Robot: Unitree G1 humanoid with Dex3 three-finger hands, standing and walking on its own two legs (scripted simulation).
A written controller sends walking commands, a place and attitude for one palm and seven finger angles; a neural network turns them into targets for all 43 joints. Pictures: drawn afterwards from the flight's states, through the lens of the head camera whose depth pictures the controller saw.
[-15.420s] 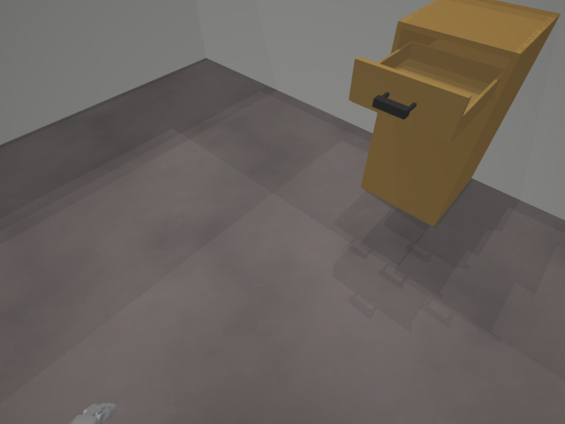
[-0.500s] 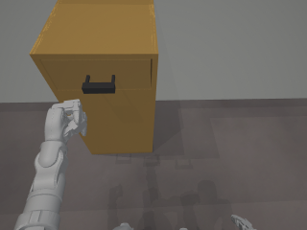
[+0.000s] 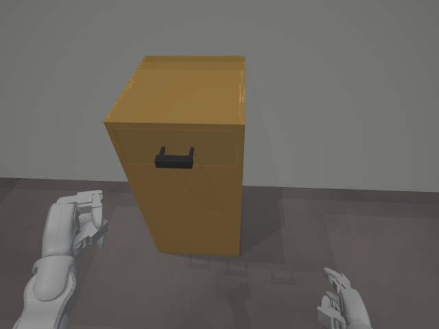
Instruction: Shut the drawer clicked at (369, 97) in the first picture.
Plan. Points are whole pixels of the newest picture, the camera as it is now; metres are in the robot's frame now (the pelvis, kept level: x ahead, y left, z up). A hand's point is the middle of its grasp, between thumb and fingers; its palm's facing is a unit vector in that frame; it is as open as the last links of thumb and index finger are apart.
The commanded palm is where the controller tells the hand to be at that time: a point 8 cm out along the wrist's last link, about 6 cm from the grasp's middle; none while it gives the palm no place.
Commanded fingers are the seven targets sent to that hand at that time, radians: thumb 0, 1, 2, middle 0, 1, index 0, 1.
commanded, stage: draw the hand back to the body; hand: left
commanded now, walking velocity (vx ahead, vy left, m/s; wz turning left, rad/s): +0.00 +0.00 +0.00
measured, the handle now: (175, 156) +0.59 +0.20 -0.06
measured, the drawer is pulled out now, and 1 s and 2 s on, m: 0.00 0.00 0.00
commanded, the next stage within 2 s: step back with the hand held close in 0.46 s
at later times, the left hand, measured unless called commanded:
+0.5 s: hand (57, 250) +0.18 +0.23 +0.16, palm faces +0.42 -0.82 -0.38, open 3.2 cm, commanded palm +0.13 +0.27 +0.18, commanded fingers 0.00 0.90 0.90 -1.40 -1.60 -1.40 -1.60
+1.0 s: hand (40, 263) +0.16 +0.25 +0.15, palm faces +0.31 -0.81 -0.50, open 3.2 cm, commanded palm +0.10 +0.29 +0.18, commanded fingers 0.00 0.90 0.90 -1.40 -1.60 -1.40 -1.60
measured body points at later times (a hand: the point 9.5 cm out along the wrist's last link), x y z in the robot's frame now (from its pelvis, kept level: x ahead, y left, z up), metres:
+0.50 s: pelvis +0.00 -0.01 +0.00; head -0.02 -0.04 +0.45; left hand +0.15 +0.28 +0.18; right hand +0.19 -0.22 -0.08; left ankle -0.01 +0.11 -0.74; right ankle -0.03 -0.10 -0.74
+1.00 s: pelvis -0.03 +0.01 +0.00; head -0.01 +0.01 +0.45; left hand +0.14 +0.29 +0.18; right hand +0.14 -0.23 -0.09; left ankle -0.01 +0.11 -0.74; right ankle -0.03 -0.10 -0.74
